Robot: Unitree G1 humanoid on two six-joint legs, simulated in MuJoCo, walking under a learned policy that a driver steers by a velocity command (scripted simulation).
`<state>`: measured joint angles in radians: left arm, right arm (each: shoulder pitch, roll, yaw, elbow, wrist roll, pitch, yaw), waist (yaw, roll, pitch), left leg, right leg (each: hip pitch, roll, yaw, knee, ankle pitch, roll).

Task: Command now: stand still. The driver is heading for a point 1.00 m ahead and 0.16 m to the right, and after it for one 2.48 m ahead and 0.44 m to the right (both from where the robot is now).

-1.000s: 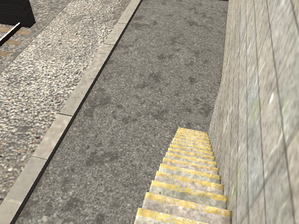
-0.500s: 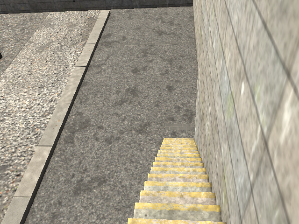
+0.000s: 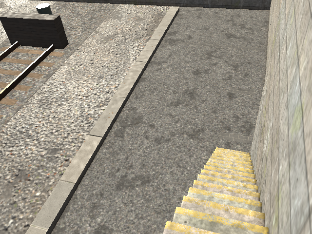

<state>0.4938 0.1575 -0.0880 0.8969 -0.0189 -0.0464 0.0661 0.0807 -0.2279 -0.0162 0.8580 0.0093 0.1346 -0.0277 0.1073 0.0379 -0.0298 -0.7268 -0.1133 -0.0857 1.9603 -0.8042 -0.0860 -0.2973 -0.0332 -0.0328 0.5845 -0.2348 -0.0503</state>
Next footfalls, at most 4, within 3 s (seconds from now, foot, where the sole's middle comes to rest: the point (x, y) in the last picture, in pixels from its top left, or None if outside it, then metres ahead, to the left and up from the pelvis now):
0.12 left None -0.06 0.14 -0.57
0.82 right None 0.09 -0.14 -0.77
1.28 left None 0.16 0.14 -0.77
2.36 right None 0.18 -0.12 -0.77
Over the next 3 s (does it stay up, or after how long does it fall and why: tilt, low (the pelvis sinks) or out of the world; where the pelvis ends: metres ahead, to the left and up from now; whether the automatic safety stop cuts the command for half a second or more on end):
stays up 0.40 -0.04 -0.24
